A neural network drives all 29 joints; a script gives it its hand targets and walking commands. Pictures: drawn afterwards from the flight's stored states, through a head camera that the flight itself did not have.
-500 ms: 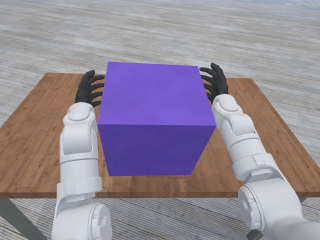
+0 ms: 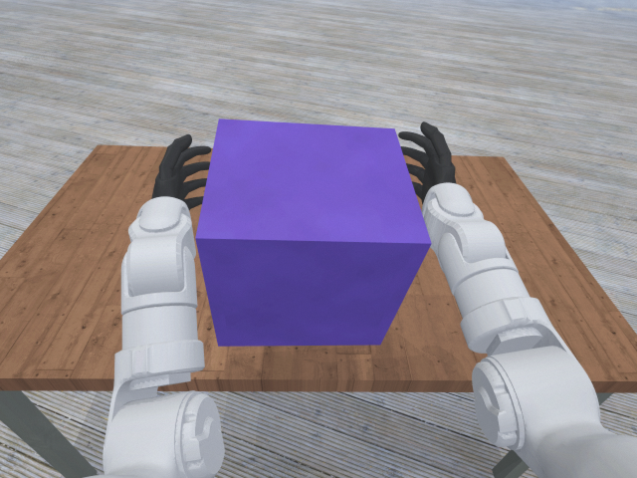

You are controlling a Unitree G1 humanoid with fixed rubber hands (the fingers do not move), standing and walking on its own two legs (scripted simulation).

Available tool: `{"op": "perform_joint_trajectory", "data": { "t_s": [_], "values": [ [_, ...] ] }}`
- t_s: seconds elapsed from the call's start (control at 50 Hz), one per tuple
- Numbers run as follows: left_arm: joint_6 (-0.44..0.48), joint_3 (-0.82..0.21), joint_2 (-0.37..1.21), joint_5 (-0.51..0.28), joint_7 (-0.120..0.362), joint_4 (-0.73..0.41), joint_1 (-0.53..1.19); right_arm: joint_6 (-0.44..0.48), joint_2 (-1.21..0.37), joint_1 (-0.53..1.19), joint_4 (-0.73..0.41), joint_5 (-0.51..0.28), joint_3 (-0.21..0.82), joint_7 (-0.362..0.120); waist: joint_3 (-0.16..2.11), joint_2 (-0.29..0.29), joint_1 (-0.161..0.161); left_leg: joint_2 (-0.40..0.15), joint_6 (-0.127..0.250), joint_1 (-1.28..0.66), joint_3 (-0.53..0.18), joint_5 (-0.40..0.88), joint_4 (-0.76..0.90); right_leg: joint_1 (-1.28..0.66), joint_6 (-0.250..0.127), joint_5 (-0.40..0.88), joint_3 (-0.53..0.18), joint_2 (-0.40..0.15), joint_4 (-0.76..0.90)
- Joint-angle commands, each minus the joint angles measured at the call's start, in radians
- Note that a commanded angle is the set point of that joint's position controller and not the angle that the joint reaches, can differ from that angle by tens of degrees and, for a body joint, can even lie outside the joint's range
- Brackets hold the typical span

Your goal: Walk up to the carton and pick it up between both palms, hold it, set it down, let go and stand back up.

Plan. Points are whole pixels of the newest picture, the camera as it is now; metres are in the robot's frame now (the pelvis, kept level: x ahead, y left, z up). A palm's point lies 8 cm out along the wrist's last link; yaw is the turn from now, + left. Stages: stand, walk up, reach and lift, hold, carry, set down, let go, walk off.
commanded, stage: hold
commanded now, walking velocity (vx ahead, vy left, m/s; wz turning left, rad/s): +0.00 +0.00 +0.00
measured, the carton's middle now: (305, 239) +0.38 +0.01 +0.13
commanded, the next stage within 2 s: none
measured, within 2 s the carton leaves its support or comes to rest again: neither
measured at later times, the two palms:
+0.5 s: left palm (170, 200) +0.36 +0.16 +0.21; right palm (438, 187) +0.37 -0.15 +0.21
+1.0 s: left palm (170, 203) +0.36 +0.16 +0.20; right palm (435, 193) +0.37 -0.15 +0.20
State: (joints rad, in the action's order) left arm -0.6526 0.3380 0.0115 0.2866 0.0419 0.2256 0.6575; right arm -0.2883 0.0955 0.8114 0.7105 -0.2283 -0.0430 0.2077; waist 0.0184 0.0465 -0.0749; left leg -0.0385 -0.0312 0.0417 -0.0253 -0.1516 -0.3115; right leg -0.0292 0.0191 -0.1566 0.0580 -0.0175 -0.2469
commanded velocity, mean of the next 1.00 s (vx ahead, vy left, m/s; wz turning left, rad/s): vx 0.00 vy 0.00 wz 0.00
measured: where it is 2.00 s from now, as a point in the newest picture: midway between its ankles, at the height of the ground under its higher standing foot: outside the picture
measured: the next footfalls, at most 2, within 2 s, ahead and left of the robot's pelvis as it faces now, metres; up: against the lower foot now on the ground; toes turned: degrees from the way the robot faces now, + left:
none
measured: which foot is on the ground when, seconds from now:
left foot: down 0.00-1.00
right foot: down 0.00-1.00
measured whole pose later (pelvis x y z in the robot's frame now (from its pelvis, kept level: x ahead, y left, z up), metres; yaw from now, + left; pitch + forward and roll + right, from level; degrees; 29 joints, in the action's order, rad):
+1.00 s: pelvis +0.00 +0.00 +0.00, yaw +0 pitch -7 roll -1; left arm -0.72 0.33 0.01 0.30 0.06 0.12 0.61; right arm -0.32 0.09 0.77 0.64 -0.25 -0.02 0.22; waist 0.01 0.04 -0.08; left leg -0.04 -0.03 0.03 -0.02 -0.16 -0.32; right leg -0.04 0.02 -0.17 0.06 -0.02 -0.26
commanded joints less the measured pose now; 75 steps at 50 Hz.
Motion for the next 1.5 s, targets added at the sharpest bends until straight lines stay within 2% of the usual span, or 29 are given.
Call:
{"op": "perform_joint_trajectory", "data": {
  "t_s": [0.0, 0.04, 0.06, 0.1, 0.16, 0.24, 0.3, 0.38, 0.4, 0.5, 0.52, 0.54, 0.58, 0.64, 0.76, 0.78, 0.8, 0.84, 0.92, 1.04, 1.08, 1.12, 1.16, 1.18, 1.2, 1.26, 1.38, 1.46, 1.48],
  "values": [
    [0.056, -0.474, 0.554, -0.129, 0.102, -0.062, 0.653, 0.033, -0.620, 0.641, -0.256, -0.058, 0.317, -0.093, 0.303, -0.053, -0.008, 0.085, -0.008, -0.126, 0.047, 0.232, 0.000, -0.003, 0.041, 0.137, 0.026, 0.079, 0.022],
    [0.038, -0.492, 0.563, -0.121, 0.101, -0.110, 0.592, 0.021, -0.624, 0.588, -0.260, -0.081, 0.350, -0.088, 0.316, -0.072, -0.024, 0.085, -0.012, -0.157, 0.041, 0.292, -0.014, -0.023, 0.031, 0.178, 0.017, 0.091, 0.005],
    [0.029, -0.521, 0.574, -0.141, 0.101, -0.153, 0.601, 0.026, -0.634, 0.628, -0.338, -0.106, 0.379, -0.083, 0.387, -0.077, -0.017, 0.086, -0.017, -0.164, 0.041, 0.337, -0.033, -0.045, 0.031, 0.204, 0.019, 0.097, -0.002],
    [0.022, -0.547, 0.578, -0.162, 0.099, -0.187, 0.609, 0.016, -0.648, 0.645, -0.388, -0.125, 0.405, -0.074, 0.403, -0.071, -0.019, 0.093, -0.020, -0.158, 0.041, 0.355, -0.045, -0.045, 0.039, 0.228, 0.021, 0.096, -0.007],
    [0.011, -0.515, 0.548, -0.122, 0.103, -0.174, 0.616, -0.019, -0.636, 0.562, -0.285, -0.096, 0.365, -0.076, 0.259, -0.073, -0.026, 0.090, -0.018, -0.126, 0.047, 0.260, 0.000, 0.000, 0.035, 0.125, 0.026, 0.089, 0.011],
    [0.008, -0.508, 0.555, -0.125, 0.108, -0.170, 0.617, -0.013, -0.655, 0.612, -0.331, -0.102, 0.387, -0.086, 0.286, -0.053, 0.008, 0.087, -0.005, -0.116, 0.048, 0.252, 0.003, -0.009, 0.030, 0.122, 0.024, 0.090, 0.006],
    [0.009, -0.519, 0.563, -0.138, 0.108, -0.177, 0.618, -0.006, -0.663, 0.637, -0.369, -0.101, 0.389, -0.083, 0.317, -0.041, 0.005, 0.088, -0.001, -0.121, 0.053, 0.251, -0.004, -0.014, 0.032, 0.123, 0.023, 0.092, 0.007],
    [0.000, -0.502, 0.563, -0.117, 0.115, -0.134, 0.632, -0.014, -0.634, 0.616, -0.292, -0.070, 0.338, -0.087, 0.260, -0.076, -0.012, 0.082, -0.001, -0.094, 0.055, 0.166, 0.022, 0.014, 0.022, 0.040, 0.018, 0.083, 0.017],
    [-0.003, -0.474, 0.538, -0.102, 0.119, -0.106, 0.630, -0.022, -0.633, 0.603, -0.258, -0.061, 0.326, -0.087, 0.225, -0.054, -0.012, 0.084, 0.006, -0.089, 0.059, 0.149, 0.029, 0.025, 0.029, 0.032, 0.016, 0.080, 0.023],
    [0.003, -0.491, 0.548, -0.120, 0.128, -0.156, 0.613, -0.010, -0.658, 0.621, -0.329, -0.089, 0.370, -0.077, 0.323, -0.050, -0.008, 0.094, 0.000, -0.127, 0.058, 0.269, -0.008, -0.043, 0.042, 0.191, 0.018, 0.083, -0.001],
    [0.003, -0.494, 0.537, -0.120, 0.128, -0.155, 0.614, -0.012, -0.653, 0.616, -0.332, -0.092, 0.375, -0.072, 0.319, -0.047, -0.018, 0.098, -0.005, -0.138, 0.055, 0.286, -0.017, -0.051, 0.046, 0.215, 0.019, 0.086, -0.003],
    [0.003, -0.485, 0.538, -0.116, 0.128, -0.159, 0.588, -0.012, -0.653, 0.613, -0.352, -0.099, 0.391, -0.069, 0.327, -0.037, -0.008, 0.099, -0.004, -0.147, 0.054, 0.304, -0.020, -0.060, 0.049, 0.235, 0.022, 0.087, -0.005],
    [0.006, -0.487, 0.535, -0.122, 0.134, -0.154, 0.610, -0.015, -0.648, 0.604, -0.344, -0.091, 0.375, -0.066, 0.308, -0.043, -0.020, 0.099, -0.006, -0.134, 0.056, 0.255, -0.009, -0.037, 0.047, 0.186, 0.024, 0.082, 0.006],
    [0.012, -0.487, 0.538, -0.115, 0.128, -0.140, 0.617, -0.011, -0.646, 0.605, -0.334, -0.082, 0.367, -0.075, 0.279, -0.050, -0.010, 0.093, -0.004, -0.120, 0.057, 0.220, 0.007, -0.004, 0.040, 0.129, 0.027, 0.084, 0.009],
    [0.002, -0.513, 0.541, -0.122, 0.119, -0.180, 0.585, -0.006, -0.652, 0.604, -0.382, -0.107, 0.409, -0.071, 0.303, -0.055, -0.007, 0.095, -0.010, -0.142, 0.053, 0.295, -0.022, -0.029, 0.041, 0.188, 0.023, 0.091, -0.002],
    [0.003, -0.496, 0.537, -0.114, 0.119, -0.175, 0.598, -0.011, -0.653, 0.609, -0.363, -0.104, 0.407, -0.072, 0.290, -0.046, 0.006, 0.095, -0.003, -0.132, 0.057, 0.262, -0.009, -0.026, 0.041, 0.150, 0.026, 0.089, 0.005],
    [0.004, -0.503, 0.537, -0.120, 0.120, -0.179, 0.610, -0.015, -0.650, 0.586, -0.341, -0.098, 0.393, -0.074, 0.285, -0.050, -0.009, 0.093, -0.007, -0.130, 0.056, 0.244, -0.002, -0.017, 0.040, 0.137, 0.025, 0.087, 0.005],
    [-0.003, -0.491, 0.533, -0.107, 0.122, -0.148, 0.599, -0.017, -0.629, 0.574, -0.313, -0.076, 0.361, -0.080, 0.251, -0.066, -0.009, 0.087, -0.005, -0.116, 0.057, 0.197, 0.010, 0.004, 0.029, 0.076, 0.022, 0.084, 0.014],
    [-0.002, -0.500, 0.534, -0.115, 0.126, -0.167, 0.615, -0.015, -0.638, 0.577, -0.313, -0.079, 0.357, -0.079, 0.270, -0.064, -0.027, 0.086, -0.011, -0.135, 0.053, 0.268, -0.007, -0.008, 0.030, 0.148, 0.024, 0.089, 0.003],
    [0.008, -0.539, 0.551, -0.141, 0.115, -0.213, 0.589, -0.010, -0.656, 0.580, -0.410, -0.112, 0.418, -0.063, 0.349, -0.063, -0.020, 0.097, -0.014, -0.167, 0.046, 0.330, -0.034, -0.047, 0.041, 0.236, 0.026, 0.091, -0.008],
    [-0.008, -0.480, 0.516, -0.105, 0.127, -0.125, 0.557, -0.024, -0.626, 0.577, -0.355, -0.085, 0.387, -0.062, 0.226, -0.029, -0.014, 0.094, 0.003, -0.129, 0.052, 0.246, -0.006, -0.009, 0.039, 0.158, 0.020, 0.085, 0.014],
    [-0.016, -0.471, 0.523, -0.098, 0.138, -0.130, 0.557, -0.021, -0.625, 0.583, -0.348, -0.072, 0.371, -0.071, 0.219, -0.027, -0.003, 0.089, 0.009, -0.102, 0.059, 0.205, 0.017, -0.013, 0.033, 0.113, 0.023, 0.083, 0.015],
    [-0.020, -0.486, 0.532, -0.103, 0.144, -0.166, 0.562, -0.021, -0.615, 0.560, -0.337, -0.081, 0.365, -0.071, 0.250, -0.052, -0.023, 0.086, -0.008, -0.131, 0.058, 0.274, -0.001, -0.039, 0.027, 0.166, 0.022, 0.088, 0.006],
    [-0.017, -0.500, 0.544, -0.112, 0.141, -0.189, 0.578, -0.012, -0.633, 0.606, -0.383, -0.096, 0.388, -0.071, 0.295, -0.059, -0.010, 0.090, -0.011, -0.137, 0.055, 0.295, -0.014, -0.047, 0.029, 0.172, 0.027, 0.091, 0.001],
    [-0.011, -0.521, 0.546, -0.126, 0.135, -0.209, 0.597, -0.009, -0.637, 0.610, -0.396, -0.103, 0.394, -0.071, 0.320, -0.067, -0.018, 0.091, -0.016, -0.152, 0.053, 0.320, -0.025, -0.045, 0.033, 0.199, 0.025, 0.090, -0.004],
    [-0.001, -0.523, 0.549, -0.130, 0.123, -0.203, 0.604, -0.010, -0.661, 0.614, -0.410, -0.102, 0.409, -0.070, 0.319, -0.049, -0.008, 0.094, -0.006, -0.143, 0.054, 0.290, -0.020, -0.031, 0.042, 0.187, 0.025, 0.088, -0.003],
    [-0.014, -0.493, 0.534, -0.107, 0.123, -0.167, 0.579, -0.013, -0.633, 0.585, -0.334, -0.079, 0.369, -0.084, 0.255, -0.056, 0.000, 0.087, -0.002, -0.115, 0.062, 0.210, 0.014, -0.006, 0.028, 0.088, 0.022, 0.082, 0.013],
    [-0.006, -0.519, 0.549, -0.122, 0.122, -0.168, 0.598, -0.009, -0.637, 0.594, -0.336, -0.073, 0.358, -0.082, 0.282, -0.070, -0.020, 0.087, -0.010, -0.128, 0.058, 0.230, 0.003, -0.004, 0.027, 0.112, 0.024, 0.083, 0.010],
    [-0.005, -0.508, 0.548, -0.120, 0.122, -0.156, 0.597, -0.010, -0.637, 0.600, -0.329, -0.071, 0.356, -0.084, 0.261, -0.068, -0.009, 0.089, -0.008, -0.107, 0.060, 0.205, 0.013, 0.003, 0.029, 0.085, 0.026, 0.083, 0.013]
  ]
}}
